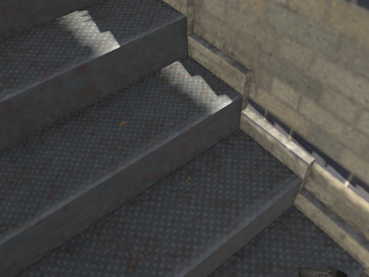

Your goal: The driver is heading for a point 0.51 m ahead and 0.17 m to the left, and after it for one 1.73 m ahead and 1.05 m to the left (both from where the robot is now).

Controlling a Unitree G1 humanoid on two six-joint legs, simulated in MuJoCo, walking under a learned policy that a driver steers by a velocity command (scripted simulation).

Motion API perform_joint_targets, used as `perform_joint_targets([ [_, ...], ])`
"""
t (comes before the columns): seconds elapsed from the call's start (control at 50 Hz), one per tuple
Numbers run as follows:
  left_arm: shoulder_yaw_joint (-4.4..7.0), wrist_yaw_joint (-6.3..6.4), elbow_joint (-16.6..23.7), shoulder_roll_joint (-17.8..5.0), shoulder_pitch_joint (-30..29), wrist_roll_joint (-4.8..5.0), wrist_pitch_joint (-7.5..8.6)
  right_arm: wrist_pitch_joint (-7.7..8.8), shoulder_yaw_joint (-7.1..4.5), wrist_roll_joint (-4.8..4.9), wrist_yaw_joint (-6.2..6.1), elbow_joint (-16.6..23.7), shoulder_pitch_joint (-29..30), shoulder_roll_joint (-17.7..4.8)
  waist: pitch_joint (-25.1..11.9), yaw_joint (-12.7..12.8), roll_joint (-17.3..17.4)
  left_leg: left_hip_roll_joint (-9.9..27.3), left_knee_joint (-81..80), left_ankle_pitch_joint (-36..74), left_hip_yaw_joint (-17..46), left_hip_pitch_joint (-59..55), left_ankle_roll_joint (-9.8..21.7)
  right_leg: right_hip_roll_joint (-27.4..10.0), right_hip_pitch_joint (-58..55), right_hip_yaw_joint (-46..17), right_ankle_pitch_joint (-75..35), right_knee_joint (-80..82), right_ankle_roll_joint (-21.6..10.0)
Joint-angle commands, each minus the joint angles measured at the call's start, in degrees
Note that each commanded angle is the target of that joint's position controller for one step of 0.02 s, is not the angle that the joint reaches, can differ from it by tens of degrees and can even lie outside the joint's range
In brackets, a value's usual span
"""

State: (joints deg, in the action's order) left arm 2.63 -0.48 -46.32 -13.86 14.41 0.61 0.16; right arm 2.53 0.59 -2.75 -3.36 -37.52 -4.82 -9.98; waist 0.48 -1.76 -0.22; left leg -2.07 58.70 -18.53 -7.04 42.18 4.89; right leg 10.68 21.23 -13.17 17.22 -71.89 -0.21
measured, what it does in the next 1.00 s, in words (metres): walks ahead, turning left: right foot 0.17 m lower, then left foot 0.17 m higher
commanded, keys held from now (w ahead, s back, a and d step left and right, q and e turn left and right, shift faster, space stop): no key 0.06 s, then w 0.04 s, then w+q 0.90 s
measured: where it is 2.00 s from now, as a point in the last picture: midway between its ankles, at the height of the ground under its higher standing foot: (165, 232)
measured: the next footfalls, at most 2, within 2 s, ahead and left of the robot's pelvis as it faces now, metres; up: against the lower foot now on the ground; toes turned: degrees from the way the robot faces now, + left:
right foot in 0.54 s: +0.10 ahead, -0.27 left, -0.17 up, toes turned +5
left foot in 0.86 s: +0.24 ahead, -0.02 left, +0.00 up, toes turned +21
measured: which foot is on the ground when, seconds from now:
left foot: down 0.00-0.50, up 0.52-0.84, down 0.86-1.00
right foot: up 0.00-0.52, down 0.54-0.86, up 0.88-1.00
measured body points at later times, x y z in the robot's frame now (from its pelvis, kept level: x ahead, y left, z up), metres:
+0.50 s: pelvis +0.10 -0.09 +0.00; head +0.08 -0.10 +0.45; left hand +0.22 +0.15 -0.10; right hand +0.22 -0.32 -0.12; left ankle +0.13 +0.09 -0.65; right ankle +0.10 -0.25 -0.73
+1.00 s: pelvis +0.23 -0.09 +0.04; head +0.21 -0.11 +0.49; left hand +0.27 +0.19 -0.04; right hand +0.43 -0.28 -0.07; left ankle +0.21 -0.03 -0.65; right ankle +0.22 -0.25 -0.41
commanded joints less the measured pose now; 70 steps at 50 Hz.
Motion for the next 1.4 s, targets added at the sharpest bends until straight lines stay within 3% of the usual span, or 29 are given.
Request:
perform_joint_targets([
  [0.02, -0.55, -1.55, 7.79, -1.17, 0.14, -1.08, -0.22, 0.15, -1.27, 2.63, -1.98, -0.71, -3.39, 1.07, -1.03, 1.30, -3.28, 13.25, -23.86, 17.17, 28.36, -16.26, 11.76, -3.65, 18.04, 0.21, 6.05, -25.65, 1.59],
  [0.14, -2.19, -1.11, 8.28, 2.92, 4.27, 1.33, -1.80, 1.42, -1.49, 2.44, -0.94, -5.39, -7.81, -1.79, 1.56, 5.59, 3.29, 8.03, -29.18, -9.16, 18.27, -5.00, 10.64, -9.19, 12.83, 9.45, -9.66, -18.93, 1.85],
  [0.24, -1.01, -0.84, 12.96, -2.15, -5.08, -0.47, -0.77, 1.08, -3.43, 1.86, -1.87, -2.90, -14.86, -7.71, -2.22, -0.55, 7.58, 11.44, -29.55, -28.58, 35.62, -13.95, 13.39, -11.78, 21.67, 8.65, -10.77, -16.14, 3.20],
  [0.4, -3.47, 0.23, 13.84, 2.30, -5.34, -1.24, 2.06, 0.10, -4.13, 1.86, -2.88, 3.68, -12.75, -8.99, -3.77, -0.03, 8.43, 11.41, -23.30, -31.44, 42.44, -6.48, 9.67, -14.36, 11.80, 6.54, -2.71, 15.34, -1.16],
  [0.48, -2.19, 1.00, 6.06, 1.30, 8.71, 0.52, 1.30, -3.23, -1.34, 2.58, -1.75, 4.85, -7.79, -2.71, -0.25, 4.18, 6.95, 2.40, -7.31, -29.29, 22.46, 10.05, 4.23, -11.62, -15.30, 21.55, -18.59, 50.22, 0.53],
  [0.54, -2.86, -0.40, -0.24, 4.84, 15.57, -3.47, 3.84, -0.90, 1.70, 3.85, 0.96, 7.10, -7.09, 8.46, 2.62, 4.36, -9.08, -5.68, 52.00, -20.66, 14.47, 29.66, -1.46, -22.62, -29.62, 12.28, -55.34, 56.06, 3.08],
  [0.56, -1.34, -0.29, -2.18, -0.65, 20.02, -5.61, 4.98, 1.59, 2.59, 4.82, 2.84, 7.61, -10.10, 11.64, -3.71, 2.37, -11.68, -4.34, 70.53, -17.27, 15.36, 40.49, -2.69, -29.99, -37.24, 6.07, -95.85, 36.58, 1.66],
  [0.58, 1.46, -0.65, -1.64, -10.62, 20.20, -6.21, 4.50, 2.67, 2.31, 5.54, 4.09, 7.26, -17.01, 6.91, -11.90, 0.11, -11.92, -2.04, 80.64, -16.70, 15.05, 42.91, -5.47, -38.51, -41.19, -0.41, -92.98, 36.16, -6.86],
  [0.6, 1.66, -0.99, 0.02, -10.03, 15.09, -5.34, 3.46, 3.08, 1.92, 4.71, 4.43, 8.05, -11.24, 3.84, -10.92, 0.91, -5.62, 0.79, 80.44, -15.20, 14.91, 47.82, -7.37, -35.84, -40.91, 3.01, -70.77, 39.07, -9.78],
  [0.62, 2.75, 0.17, -0.76, -14.44, 14.88, -3.91, 2.56, 2.82, 3.27, 4.81, 4.12, 12.47, -1.07, 5.01, -7.32, 2.71, -10.46, 5.50, 77.74, -13.86, 12.62, 51.85, -9.05, -40.78, -37.58, -4.82, -38.90, 50.37, -14.63],
  [0.66, -0.04, 3.74, -2.95, -6.72, 15.54, -1.00, 2.75, 0.21, 2.85, 5.47, 2.63, 18.07, 16.08, 2.76, 9.68, 4.78, -5.48, 7.71, 80.15, -12.20, 16.40, 57.73, -10.64, -42.06, -27.87, -9.68, -17.64, 62.91, -15.35],
  [0.72, -2.03, 5.30, -3.39, -2.90, 10.31, -1.24, 3.32, -1.25, 4.25, 3.42, 4.17, 20.72, 16.83, 3.11, 10.43, 0.91, -6.49, 8.35, 50.12, -6.72, 9.92, 34.55, -6.47, -28.93, -8.79, 10.67, -20.58, 70.75, -7.03],
  [0.76, -2.42, 4.44, -3.81, -5.63, 5.69, -3.66, 2.74, -1.92, 3.40, 3.35, 4.85, 16.60, 10.25, 2.16, 0.40, -2.88, -5.95, 2.81, 36.27, -0.65, -3.82, 0.58, -1.61, -22.07, 0.20, 26.36, -67.68, 69.66, -5.75],
  [0.8, 0.52, 4.22, -5.04, -16.34, 11.97, -2.16, 2.76, -1.83, 2.10, 2.64, 4.80, 15.81, 4.42, 1.28, -8.25, -5.07, -15.10, -2.69, 26.44, -22.24, -6.17, -7.21, 1.04, -27.18, -15.80, 24.61, -117.68, 55.96, -7.70],
  [0.82, 0.70, 4.12, -2.99, -16.11, 9.66, -2.86, 2.28, -2.24, 0.78, 2.17, 5.27, 13.88, -1.02, -2.15, -12.46, -6.45, -16.29, -4.75, 19.51, -26.04, -4.36, -8.84, 2.41, -28.93, -23.26, 23.30, -123.94, 46.51, -9.84],
  [0.86, 1.73, 3.55, 2.07, -16.39, 6.04, -1.67, 3.26, -3.84, -2.95, 2.20, 5.65, 10.60, -9.79, -9.84, -17.71, -10.27, -12.08, -6.45, -7.11, -16.83, 8.45, -29.12, 6.57, -28.69, -16.27, 20.12, -105.45, 23.81, -11.46],
  [0.88, 0.17, 2.47, 7.35, -8.64, -0.73, -3.01, 5.37, -4.47, -4.96, 1.75, 4.73, 6.07, -17.11, -16.50, -13.90, -10.20, 14.40, 7.11, -26.57, 1.18, 43.42, -42.64, 17.21, -12.99, 16.49, 18.98, -29.22, -8.09, -6.60],
  [0.9, -0.20, 0.01, 8.93, -5.86, -3.91, -2.45, 8.05, -2.72, -4.57, -0.67, 2.71, 5.00, -18.59, -17.80, -19.06, -8.60, 18.40, 17.89, -40.20, 3.73, 66.90, -41.61, 22.34, -6.76, 28.61, 3.71, -4.72, -39.21, -5.39],
  [0.96, -4.69, -1.58, 15.36, 5.79, -7.41, -2.59, 7.93, -0.35, -1.83, 3.17, 4.54, -4.14, -19.27, -6.02, 3.62, 1.15, -1.76, 11.23, -37.68, -9.70, 45.26, -27.37, 9.96, -10.64, 48.57, 6.16, -2.40, -53.15, -6.75],
  [1.02, -6.05, -0.95, 13.29, 5.90, 1.89, -0.89, 5.23, 0.07, -0.42, 3.01, 6.26, -5.93, -10.25, -0.69, 5.23, 8.94, 0.28, 6.42, -36.76, -0.19, 27.25, -13.79, 6.08, -14.10, 46.66, 8.65, -5.46, -51.80, -5.00],
  [1.1, -7.74, 0.25, 17.27, 7.70, -8.40, -3.18, 5.32, 1.22, -0.34, 2.36, 5.11, -9.56, -13.24, -3.51, 2.77, 6.53, 3.04, 3.92, -40.18, -1.54, 25.42, -3.56, 7.77, -15.21, 40.21, 17.50, -17.96, -39.17, -1.17],
  [1.16, -8.74, 0.55, 21.49, 8.40, -18.05, -1.08, 6.41, -0.36, -1.65, 3.47, 4.12, -13.43, -26.60, -6.31, 1.16, -0.52, 8.47, 6.81, -40.49, -0.48, 32.57, -26.47, 8.74, -16.65, 58.56, 17.01, -9.16, -37.94, -0.11],
  [1.22, -9.19, 1.54, 26.02, 7.75, -29.30, -2.15, 7.42, -1.02, -3.22, 3.81, 2.88, -11.73, -31.38, -8.28, 1.24, -4.69, 6.46, 10.67, -48.17, 8.59, 38.01, -26.87, 10.84, -15.64, 51.26, 21.72, -6.42, -19.95, 1.36],
  [1.26, -7.85, 2.33, 27.16, 5.79, -26.12, -2.56, 6.36, -0.93, -4.47, 6.82, 1.10, -10.65, -24.39, -9.94, -0.29, 0.77, 11.28, 13.08, -53.95, 13.66, 33.97, -24.52, 8.73, -16.85, 30.94, 18.47, 13.37, -3.67, 0.29],
  [1.3, -2.60, 2.20, 21.16, -1.82, -7.24, -0.92, 6.13, 1.39, -4.77, 5.35, 2.19, -9.97, -21.08, -13.98, -13.73, 8.97, 18.28, 11.79, -41.63, 68.33, 26.84, -30.16, 7.52, -8.34, 3.62, 25.19, 17.87, 3.06, -2.47],
  [1.32, 0.47, 2.84, 19.94, -8.45, 4.40, -1.65, 6.51, 1.54, -5.16, 4.59, 1.64, -9.07, -16.17, -14.11, -19.85, 15.61, 16.73, 7.76, -21.66, 87.14, 24.67, -28.77, 3.95, -13.20, -8.98, 8.82, 16.84, 11.42, -6.78],
  [1.34, 2.50, 2.52, 16.07, -14.22, 14.33, -4.86, 6.79, 2.93, -4.84, 5.25, 2.82, -5.35, -12.30, -10.05, -32.68, 16.73, -6.88, 1.25, 0.57, 68.29, 22.98, -12.82, 3.02, -24.48, -28.11, -19.94, 33.56, 29.86, -12.71],
  [1.36, 2.67, 3.29, 14.04, -15.22, 16.45, -5.36, 6.16, 4.31, -3.90, 3.33, 4.93, -4.18, -13.22, -5.31, -36.74, 13.11, -26.11, -5.71, 21.50, 12.14, 27.27, -2.32, 1.01, -34.39, -33.76, -48.61, 36.81, 51.59, -17.26],
  [1.4, 1.18, 3.60, 7.66, -5.55, 8.82, -1.83, 4.04, 2.86, -3.13, 4.37, 6.38, -1.78, -8.64, -2.74, -13.37, 7.12, -10.02, -2.60, 45.34, 10.12, 23.12, 9.76, -0.04, -34.62, -15.96, -39.18, 38.40, 54.51, -14.19],
])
